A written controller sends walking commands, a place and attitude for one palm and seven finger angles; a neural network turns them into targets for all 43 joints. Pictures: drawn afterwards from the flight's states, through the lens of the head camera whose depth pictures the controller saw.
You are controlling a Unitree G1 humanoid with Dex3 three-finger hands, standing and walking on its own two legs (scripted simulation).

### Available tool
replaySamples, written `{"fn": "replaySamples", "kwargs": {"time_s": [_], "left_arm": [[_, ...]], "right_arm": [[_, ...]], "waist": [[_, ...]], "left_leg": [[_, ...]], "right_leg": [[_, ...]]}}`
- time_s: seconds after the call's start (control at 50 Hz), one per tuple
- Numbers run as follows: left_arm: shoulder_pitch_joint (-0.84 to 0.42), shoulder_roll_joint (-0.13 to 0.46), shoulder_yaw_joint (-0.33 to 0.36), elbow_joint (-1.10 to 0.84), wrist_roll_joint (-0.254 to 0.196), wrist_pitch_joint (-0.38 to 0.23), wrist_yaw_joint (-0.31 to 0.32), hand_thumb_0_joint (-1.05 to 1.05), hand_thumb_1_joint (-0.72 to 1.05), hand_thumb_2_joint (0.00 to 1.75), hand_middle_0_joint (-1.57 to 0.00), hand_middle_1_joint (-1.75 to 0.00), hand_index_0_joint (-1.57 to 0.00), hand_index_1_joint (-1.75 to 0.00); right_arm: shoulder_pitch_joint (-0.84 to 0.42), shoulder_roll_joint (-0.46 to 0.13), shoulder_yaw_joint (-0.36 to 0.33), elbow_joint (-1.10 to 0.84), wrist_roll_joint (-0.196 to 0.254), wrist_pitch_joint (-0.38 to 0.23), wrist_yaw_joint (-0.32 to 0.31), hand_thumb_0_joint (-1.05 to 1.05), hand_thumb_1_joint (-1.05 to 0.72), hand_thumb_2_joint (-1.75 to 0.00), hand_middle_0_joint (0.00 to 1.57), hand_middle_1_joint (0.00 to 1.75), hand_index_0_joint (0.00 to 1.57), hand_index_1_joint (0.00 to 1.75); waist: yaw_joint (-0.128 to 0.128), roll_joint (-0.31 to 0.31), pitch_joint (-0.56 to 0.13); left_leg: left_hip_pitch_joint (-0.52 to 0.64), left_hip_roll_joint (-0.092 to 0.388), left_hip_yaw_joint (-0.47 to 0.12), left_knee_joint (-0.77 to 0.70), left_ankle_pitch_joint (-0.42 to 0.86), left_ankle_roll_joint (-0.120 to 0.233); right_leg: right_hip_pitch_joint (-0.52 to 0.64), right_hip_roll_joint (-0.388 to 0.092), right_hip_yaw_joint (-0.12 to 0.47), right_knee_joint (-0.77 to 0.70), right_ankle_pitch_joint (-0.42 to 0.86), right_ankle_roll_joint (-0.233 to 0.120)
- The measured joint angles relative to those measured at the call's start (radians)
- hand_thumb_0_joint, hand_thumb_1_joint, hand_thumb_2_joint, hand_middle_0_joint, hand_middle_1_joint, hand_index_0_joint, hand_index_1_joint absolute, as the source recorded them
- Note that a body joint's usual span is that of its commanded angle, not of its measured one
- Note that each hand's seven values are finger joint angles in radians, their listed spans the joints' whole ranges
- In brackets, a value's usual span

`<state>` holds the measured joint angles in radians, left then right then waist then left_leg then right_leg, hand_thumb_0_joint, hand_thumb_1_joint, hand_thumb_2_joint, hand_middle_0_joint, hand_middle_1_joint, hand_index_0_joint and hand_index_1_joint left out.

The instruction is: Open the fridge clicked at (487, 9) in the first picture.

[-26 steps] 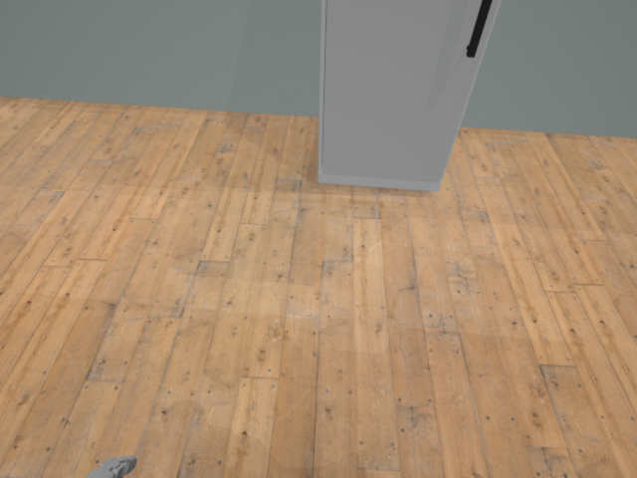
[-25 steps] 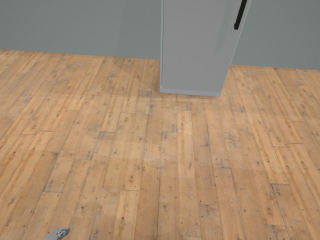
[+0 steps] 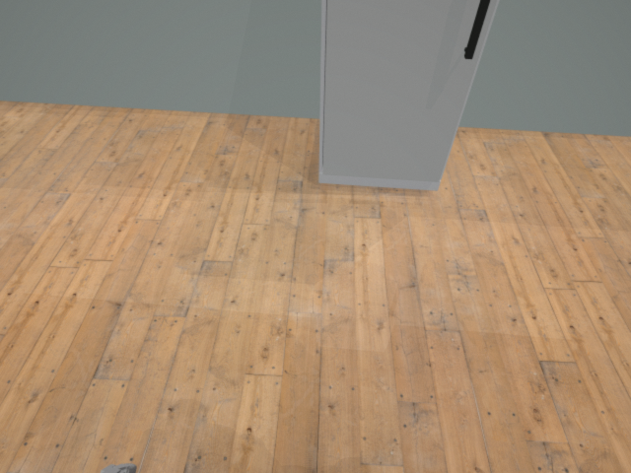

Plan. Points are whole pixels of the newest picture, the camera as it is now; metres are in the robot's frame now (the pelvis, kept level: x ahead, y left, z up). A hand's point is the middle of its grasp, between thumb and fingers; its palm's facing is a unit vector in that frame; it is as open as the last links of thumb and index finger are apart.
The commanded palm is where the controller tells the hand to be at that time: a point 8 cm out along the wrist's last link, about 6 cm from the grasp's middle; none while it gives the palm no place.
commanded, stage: stand and wait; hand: right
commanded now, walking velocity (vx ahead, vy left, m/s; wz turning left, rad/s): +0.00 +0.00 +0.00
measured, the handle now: out of the picture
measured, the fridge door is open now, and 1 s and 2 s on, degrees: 0 0 0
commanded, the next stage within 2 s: look at it before walking up in 0.30 s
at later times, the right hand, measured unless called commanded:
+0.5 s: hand out of the picture +0.07 -0.24 -0.15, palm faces -0.03 +0.94 -0.33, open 7.4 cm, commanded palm none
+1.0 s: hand out of the picture +0.05 -0.24 -0.15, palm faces -0.03 +0.94 -0.33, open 7.4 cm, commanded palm none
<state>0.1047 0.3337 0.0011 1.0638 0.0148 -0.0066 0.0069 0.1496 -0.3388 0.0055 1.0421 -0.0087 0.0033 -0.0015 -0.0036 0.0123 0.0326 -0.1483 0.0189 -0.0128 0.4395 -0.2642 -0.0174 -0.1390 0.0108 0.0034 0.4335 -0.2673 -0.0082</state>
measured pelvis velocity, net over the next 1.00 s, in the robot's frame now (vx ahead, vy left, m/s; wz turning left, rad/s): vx -0.02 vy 0.00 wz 0.01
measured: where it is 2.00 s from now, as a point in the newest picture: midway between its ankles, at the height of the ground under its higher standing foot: (341, 463)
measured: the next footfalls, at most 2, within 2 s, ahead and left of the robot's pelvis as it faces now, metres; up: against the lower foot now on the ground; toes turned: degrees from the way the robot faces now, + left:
left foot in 1.80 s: +0.39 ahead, +0.04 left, +0.00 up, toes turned -7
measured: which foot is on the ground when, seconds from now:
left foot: down 0.00-1.00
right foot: down 0.00-1.00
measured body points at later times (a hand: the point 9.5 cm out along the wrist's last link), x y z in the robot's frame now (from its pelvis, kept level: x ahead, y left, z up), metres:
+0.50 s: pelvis -0.01 +0.00 +0.00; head -0.01 +0.00 +0.45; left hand +0.07 +0.30 -0.13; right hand +0.07 -0.29 -0.13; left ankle -0.02 +0.13 -0.74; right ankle -0.02 -0.11 -0.74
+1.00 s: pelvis -0.02 +0.00 +0.00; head -0.01 +0.00 +0.45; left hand +0.06 +0.30 -0.13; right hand +0.06 -0.29 -0.13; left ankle -0.02 +0.13 -0.74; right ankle -0.02 -0.11 -0.74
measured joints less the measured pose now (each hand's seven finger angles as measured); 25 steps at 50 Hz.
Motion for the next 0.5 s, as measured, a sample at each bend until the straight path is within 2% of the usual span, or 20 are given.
{"fn": "replaySamples", "kwargs": {"time_s": [0.5], "left_arm": [[0.007, -0.001, -0.006, 0.043, -0.003, -0.005, -0.005, 0.01, 0.90, 0.89, -0.20, -0.30, -0.20, -0.30]], "right_arm": [[-0.016, 0.002, 0.003, 0.029, -0.002, -0.006, 0.004, 0.01, -0.90, -0.90, 0.21, 0.30, 0.20, 0.30]], "waist": [[0.004, -0.008, -0.005]], "left_leg": [[0.003, -0.007, -0.004, -0.037, 0.041, 0.006]], "right_leg": [[0.009, -0.007, -0.004, -0.045, 0.044, 0.007]]}}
